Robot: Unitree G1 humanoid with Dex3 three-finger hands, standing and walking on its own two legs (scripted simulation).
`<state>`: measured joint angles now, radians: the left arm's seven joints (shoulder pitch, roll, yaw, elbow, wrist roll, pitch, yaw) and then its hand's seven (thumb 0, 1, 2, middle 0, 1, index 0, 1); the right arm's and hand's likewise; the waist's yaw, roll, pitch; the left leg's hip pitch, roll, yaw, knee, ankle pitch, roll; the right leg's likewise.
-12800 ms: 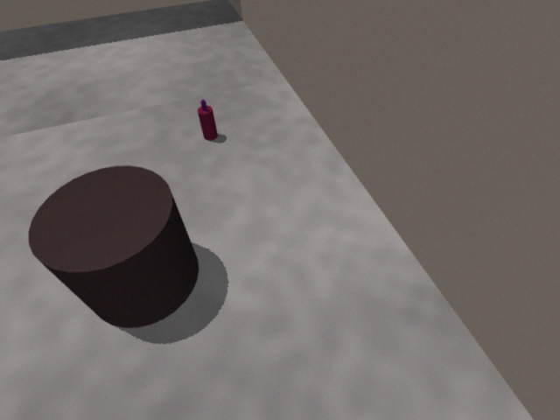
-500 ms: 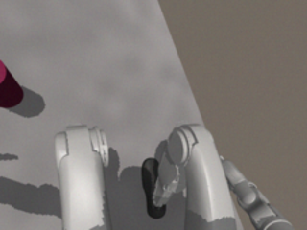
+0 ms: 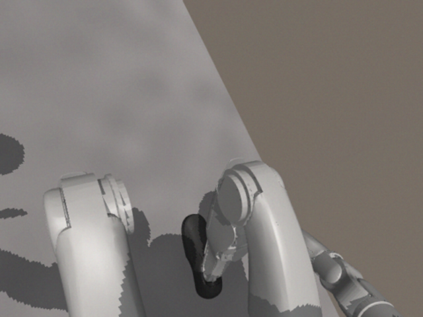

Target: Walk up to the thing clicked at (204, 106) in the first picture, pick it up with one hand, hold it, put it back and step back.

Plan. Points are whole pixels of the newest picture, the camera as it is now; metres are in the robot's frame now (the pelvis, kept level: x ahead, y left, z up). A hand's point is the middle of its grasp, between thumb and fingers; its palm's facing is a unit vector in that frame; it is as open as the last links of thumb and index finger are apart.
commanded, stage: close in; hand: left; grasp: from the side
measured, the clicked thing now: out of the picture +0.42 +0.38 -0.16
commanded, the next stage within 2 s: rest palm in 0.54 s
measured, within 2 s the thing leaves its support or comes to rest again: leaves its support in 1.92 s
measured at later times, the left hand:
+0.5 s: hand out of the picture +0.36 +0.38 -0.15, palm faces +0.59 -0.81 -0.01, open 17.5 cm
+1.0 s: hand out of the picture +0.37 +0.38 -0.16, palm faces +0.62 -0.78 +0.00, open 17.0 cm
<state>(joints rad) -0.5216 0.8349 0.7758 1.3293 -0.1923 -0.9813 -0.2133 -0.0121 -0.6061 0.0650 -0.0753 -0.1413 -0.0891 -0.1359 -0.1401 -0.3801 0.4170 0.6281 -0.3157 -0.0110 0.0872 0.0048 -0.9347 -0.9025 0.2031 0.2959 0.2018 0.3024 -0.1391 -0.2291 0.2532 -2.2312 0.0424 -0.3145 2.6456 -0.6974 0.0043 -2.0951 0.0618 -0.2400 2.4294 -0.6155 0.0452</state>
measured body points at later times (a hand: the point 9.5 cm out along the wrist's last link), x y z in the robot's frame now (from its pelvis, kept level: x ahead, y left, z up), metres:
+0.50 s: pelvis +0.00 +0.00 +0.00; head +0.21 +0.19 +0.35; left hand +0.32 +0.42 -0.15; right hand +0.21 -0.24 -0.05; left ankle +0.08 +0.12 -0.25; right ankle +0.14 -0.11 -0.25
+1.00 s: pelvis +0.00 +0.00 +0.00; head +0.21 +0.19 +0.34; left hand +0.34 +0.42 -0.16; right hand +0.19 -0.24 -0.05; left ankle +0.08 +0.12 -0.25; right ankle +0.14 -0.11 -0.25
